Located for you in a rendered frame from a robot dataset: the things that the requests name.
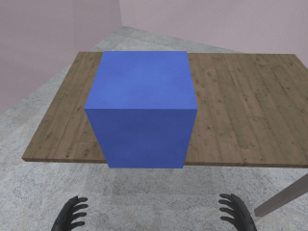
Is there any table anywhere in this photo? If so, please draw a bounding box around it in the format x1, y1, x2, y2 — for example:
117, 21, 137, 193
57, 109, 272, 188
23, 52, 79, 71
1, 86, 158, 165
21, 51, 308, 218

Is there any robot left hand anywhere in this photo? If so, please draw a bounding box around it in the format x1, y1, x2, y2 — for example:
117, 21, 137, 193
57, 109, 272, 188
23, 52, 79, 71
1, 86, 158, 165
51, 195, 89, 231

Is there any carton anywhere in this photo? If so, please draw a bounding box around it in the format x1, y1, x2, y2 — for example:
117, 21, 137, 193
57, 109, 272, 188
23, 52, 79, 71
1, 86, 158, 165
84, 51, 198, 168

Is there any robot right hand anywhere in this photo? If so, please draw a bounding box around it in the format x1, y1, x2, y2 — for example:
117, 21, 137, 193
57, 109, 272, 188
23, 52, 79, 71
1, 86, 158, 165
218, 193, 257, 231

